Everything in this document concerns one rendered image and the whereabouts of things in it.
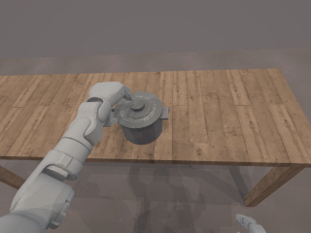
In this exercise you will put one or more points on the right robot hand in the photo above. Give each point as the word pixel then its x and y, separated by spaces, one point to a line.
pixel 249 223

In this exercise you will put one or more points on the robot left forearm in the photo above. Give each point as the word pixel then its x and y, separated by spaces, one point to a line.
pixel 66 160

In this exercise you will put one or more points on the table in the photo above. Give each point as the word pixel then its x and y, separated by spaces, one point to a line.
pixel 233 117

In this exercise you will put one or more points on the knob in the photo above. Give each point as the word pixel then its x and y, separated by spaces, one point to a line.
pixel 137 105

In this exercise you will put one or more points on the pot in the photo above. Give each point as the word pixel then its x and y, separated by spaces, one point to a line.
pixel 146 135

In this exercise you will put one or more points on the lid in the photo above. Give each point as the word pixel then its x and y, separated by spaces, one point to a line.
pixel 139 120

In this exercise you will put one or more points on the left robot upper arm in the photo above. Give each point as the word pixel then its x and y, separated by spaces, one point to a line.
pixel 44 205

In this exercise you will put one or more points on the left robot hand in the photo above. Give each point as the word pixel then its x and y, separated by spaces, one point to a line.
pixel 113 92

